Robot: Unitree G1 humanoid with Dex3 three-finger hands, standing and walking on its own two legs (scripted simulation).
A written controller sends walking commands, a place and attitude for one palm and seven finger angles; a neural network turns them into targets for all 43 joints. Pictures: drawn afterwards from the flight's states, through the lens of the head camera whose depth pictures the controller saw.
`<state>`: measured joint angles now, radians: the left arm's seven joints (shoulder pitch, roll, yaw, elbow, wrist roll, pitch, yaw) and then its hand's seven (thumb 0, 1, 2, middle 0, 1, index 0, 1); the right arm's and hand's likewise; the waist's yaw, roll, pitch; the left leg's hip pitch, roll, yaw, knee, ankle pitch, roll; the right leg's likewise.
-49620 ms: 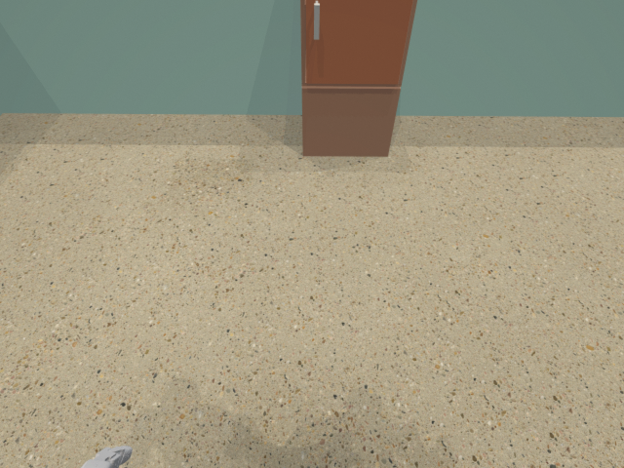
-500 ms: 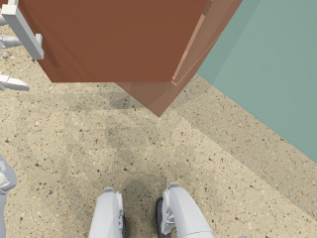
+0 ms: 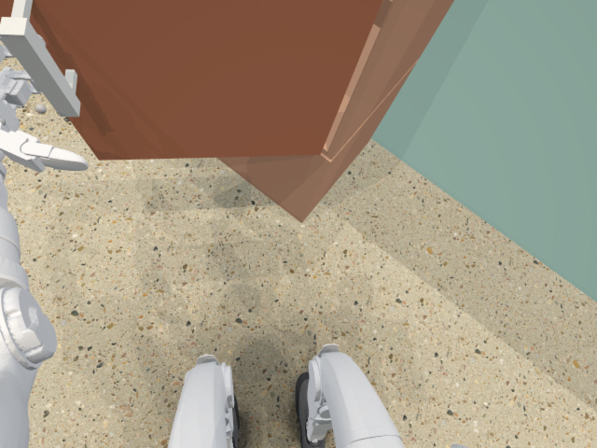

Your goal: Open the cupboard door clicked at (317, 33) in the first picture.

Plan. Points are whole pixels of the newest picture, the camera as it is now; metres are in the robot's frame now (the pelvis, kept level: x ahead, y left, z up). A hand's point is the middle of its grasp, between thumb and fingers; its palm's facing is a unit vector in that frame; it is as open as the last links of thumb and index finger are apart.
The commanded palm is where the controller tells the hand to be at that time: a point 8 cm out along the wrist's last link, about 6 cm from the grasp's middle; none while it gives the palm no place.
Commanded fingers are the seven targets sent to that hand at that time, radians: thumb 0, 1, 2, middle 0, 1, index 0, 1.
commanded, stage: slide the fingers in behind the handle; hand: left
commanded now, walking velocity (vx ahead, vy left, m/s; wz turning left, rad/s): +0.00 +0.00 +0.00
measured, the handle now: (48, 59) +0.56 +0.26 +0.06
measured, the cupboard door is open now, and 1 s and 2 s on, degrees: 44 43 43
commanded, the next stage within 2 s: move the hooked fingers beside the handle in 0.80 s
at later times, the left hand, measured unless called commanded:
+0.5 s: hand (46, 112) +0.50 +0.26 +0.05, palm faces +0.06 -1.00 -0.01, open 14.0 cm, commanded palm +0.49 +0.27 +0.05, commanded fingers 0.00 -0.50 0.30 -0.30 -1.20 -0.30 -1.20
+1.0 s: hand (47, 108) +0.51 +0.26 +0.05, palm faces +0.07 -1.00 -0.02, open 14.0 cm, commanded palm +0.50 +0.27 +0.05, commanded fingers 0.00 -0.50 0.30 -0.30 -1.20 -0.30 -1.20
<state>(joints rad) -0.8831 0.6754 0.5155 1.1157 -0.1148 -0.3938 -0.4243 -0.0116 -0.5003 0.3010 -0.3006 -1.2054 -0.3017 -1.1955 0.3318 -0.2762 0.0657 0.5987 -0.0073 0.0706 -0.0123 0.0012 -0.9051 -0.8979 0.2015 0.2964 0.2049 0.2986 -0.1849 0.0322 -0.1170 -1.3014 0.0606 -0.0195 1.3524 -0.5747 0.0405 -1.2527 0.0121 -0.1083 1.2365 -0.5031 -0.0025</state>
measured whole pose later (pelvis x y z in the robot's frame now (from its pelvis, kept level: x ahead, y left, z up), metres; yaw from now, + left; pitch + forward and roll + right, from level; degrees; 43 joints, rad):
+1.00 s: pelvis +0.01 +0.00 +0.01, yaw +2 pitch +29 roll -6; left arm -0.90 0.60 0.40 1.14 -0.14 -0.43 -0.33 -0.01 -0.50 0.30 -0.21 -1.23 -0.30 -1.20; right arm 0.33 -0.26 0.05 0.63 -0.01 0.09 0.00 0.00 -0.91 -0.90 0.20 0.30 0.20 0.30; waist -0.16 0.03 -0.13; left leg -1.26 0.04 -0.03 1.32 -0.57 0.04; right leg -1.21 -0.01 -0.12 1.21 -0.51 0.00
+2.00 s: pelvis +0.00 +0.00 +0.00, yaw +0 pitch +30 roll -6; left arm -0.89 0.75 0.55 1.16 -0.13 -0.40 -0.50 -0.01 -0.50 0.30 -0.30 -1.20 -0.30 -1.20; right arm 0.32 -0.29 0.07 0.60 0.00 0.07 -0.03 0.00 -0.91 -0.90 0.20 0.30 0.20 0.30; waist -0.18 0.03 -0.11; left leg -1.32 0.06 -0.03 1.37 -0.58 0.04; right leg -1.27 0.02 -0.11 1.26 -0.51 -0.01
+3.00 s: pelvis +0.00 +0.00 +0.00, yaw +0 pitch +29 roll -7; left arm -0.86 0.79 0.59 1.15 -0.12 -0.37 -0.53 -0.01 -0.50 0.30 -0.30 -1.20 -0.30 -1.20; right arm 0.31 -0.29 0.08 0.58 0.01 0.07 -0.03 0.00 -0.91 -0.90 0.20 0.30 0.20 0.30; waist -0.18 0.03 -0.12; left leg -1.30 0.07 -0.03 1.36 -0.58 0.03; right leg -1.25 0.03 -0.11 1.24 -0.50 -0.01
